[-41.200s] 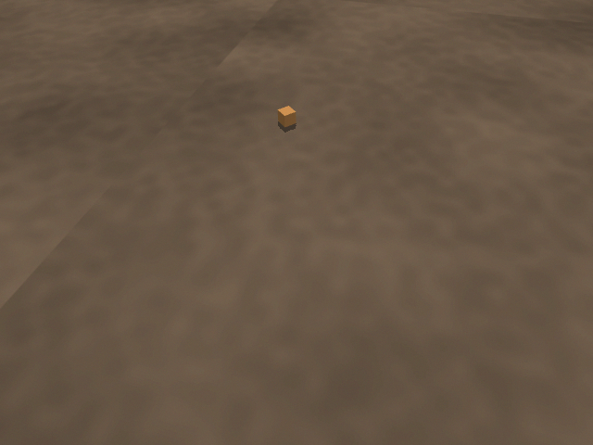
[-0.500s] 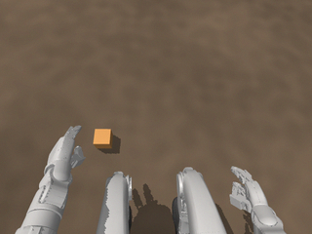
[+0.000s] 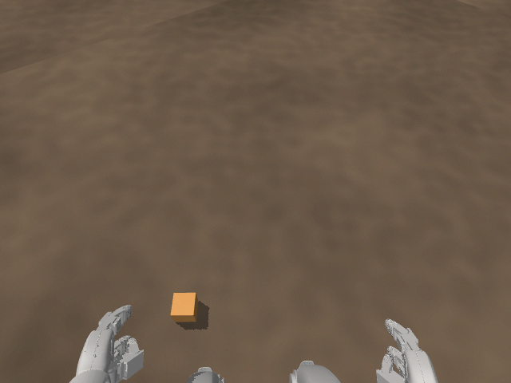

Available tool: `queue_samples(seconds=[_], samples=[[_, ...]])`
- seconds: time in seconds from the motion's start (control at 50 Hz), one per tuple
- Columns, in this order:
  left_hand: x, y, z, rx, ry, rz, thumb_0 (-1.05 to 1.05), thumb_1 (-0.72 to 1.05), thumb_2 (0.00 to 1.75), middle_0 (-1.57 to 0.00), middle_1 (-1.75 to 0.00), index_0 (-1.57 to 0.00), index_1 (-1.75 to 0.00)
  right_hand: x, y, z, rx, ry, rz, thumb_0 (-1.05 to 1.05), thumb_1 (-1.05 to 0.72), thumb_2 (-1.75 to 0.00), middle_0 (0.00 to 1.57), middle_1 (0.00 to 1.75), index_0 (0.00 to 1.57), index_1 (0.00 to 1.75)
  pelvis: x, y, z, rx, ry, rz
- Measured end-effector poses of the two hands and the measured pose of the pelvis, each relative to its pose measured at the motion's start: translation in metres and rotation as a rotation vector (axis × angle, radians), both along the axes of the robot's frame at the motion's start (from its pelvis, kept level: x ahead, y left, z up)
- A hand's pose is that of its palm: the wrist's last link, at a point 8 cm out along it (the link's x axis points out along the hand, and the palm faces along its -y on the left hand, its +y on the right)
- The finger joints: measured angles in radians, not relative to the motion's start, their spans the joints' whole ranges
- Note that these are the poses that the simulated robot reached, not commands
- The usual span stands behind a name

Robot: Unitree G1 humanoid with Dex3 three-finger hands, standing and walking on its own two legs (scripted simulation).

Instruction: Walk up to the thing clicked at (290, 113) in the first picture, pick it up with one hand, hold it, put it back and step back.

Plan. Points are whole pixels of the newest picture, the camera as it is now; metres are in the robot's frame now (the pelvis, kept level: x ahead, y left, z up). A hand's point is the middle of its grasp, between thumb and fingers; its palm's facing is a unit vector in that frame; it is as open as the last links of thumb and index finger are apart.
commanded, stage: home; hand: left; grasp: from above
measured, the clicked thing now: (185, 307) +0.46 +0.22 -0.66
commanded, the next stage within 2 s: none
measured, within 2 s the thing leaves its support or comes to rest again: neither
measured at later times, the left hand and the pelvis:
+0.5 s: hand (132, 367) +0.18 +0.18 -0.03, palm faces +0.06 -0.98 -0.19, open 7.4 cm; pelvis +0.02 +0.00 +0.02, yaw +1 degrees
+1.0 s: hand (134, 369) +0.17 +0.17 -0.02, palm faces +0.05 -0.98 -0.20, open 8.0 cm; pelvis +0.01 -0.01 +0.02, yaw +1 degrees
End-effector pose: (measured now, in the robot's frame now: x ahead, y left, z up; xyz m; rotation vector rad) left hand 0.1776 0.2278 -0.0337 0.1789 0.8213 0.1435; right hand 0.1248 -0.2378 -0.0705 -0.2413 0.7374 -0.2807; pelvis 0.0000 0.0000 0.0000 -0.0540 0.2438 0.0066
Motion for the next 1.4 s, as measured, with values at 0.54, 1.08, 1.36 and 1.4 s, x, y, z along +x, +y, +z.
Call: queue_samples(seconds=[0.54, 1.08, 1.36, 1.4], samples=[[-0.019, 0.0, 0.034, -0.018, -0.014, 0.0, 0.01, 0.9, 0.89, -0.2, -0.29, -0.19, -0.3, 0.047, 0.003, 0.038, -0.021, -0.163, 0.08, 0.02, -0.9, -0.9, 0.21, 0.3, 0.21, 0.3, 0.016, -0.002, 0.021, 0.009, -0.078, 0.015], [-0.022, -0.005, 0.034, -0.017, -0.012, -0.009, 0.01, 0.8, 0.83, -0.19, -0.28, -0.19, -0.28, 0.03, -0.006, 0.032, -0.022, -0.147, 0.046, 0.02, -0.9, -0.9, 0.21, 0.3, 0.2, 0.3, 0.011, -0.005, 0.02, 0.012, -0.08, 0.008], [-0.021, -0.002, 0.035, -0.012, -0.019, -0.014, 0.01, 0.81, 0.84, -0.19, -0.28, -0.19, -0.28, 0.035, -0.004, 0.034, -0.026, -0.154, 0.051, 0.02, -0.9, -0.9, 0.21, 0.3, 0.2, 0.3, 0.013, -0.004, 0.019, 0.01, -0.081, 0.008], [-0.02, -0.002, 0.036, -0.009, -0.021, -0.016, 0.01, 0.81, 0.84, -0.19, -0.28, -0.19, -0.28, 0.035, -0.003, 0.033, -0.025, -0.152, 0.051, 0.02, -0.9, -0.9, 0.21, 0.3, 0.2, 0.3, 0.013, -0.003, 0.019, 0.01, -0.081, 0.008]])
